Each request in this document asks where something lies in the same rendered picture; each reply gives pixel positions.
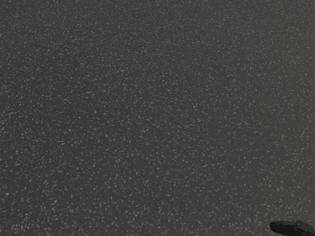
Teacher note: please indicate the robot right hand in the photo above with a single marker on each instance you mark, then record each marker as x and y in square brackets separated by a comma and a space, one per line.
[292, 228]

